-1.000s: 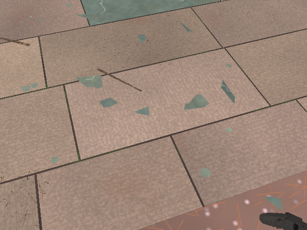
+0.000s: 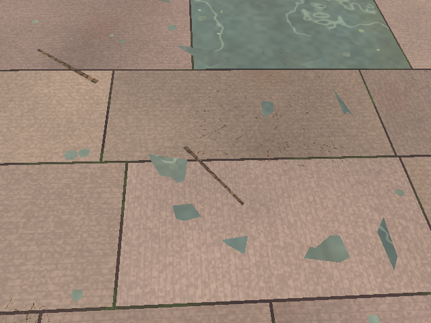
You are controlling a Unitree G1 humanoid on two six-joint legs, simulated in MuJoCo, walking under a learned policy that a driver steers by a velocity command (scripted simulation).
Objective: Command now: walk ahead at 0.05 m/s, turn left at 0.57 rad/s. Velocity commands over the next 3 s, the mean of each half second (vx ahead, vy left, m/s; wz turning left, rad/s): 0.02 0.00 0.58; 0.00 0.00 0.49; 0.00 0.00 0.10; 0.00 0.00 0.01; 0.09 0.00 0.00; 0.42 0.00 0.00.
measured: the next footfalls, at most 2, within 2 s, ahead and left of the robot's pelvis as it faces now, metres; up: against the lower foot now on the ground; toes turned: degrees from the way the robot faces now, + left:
right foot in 0.44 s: +0.11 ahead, -0.13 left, +0.00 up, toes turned +20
left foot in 0.84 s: +0.00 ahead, +0.13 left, +0.00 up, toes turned +31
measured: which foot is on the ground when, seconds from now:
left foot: down 0.00-0.44, up 0.46-0.82, down 0.84-1.00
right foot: up 0.00-0.42, down 0.44-0.84, up 0.86-1.00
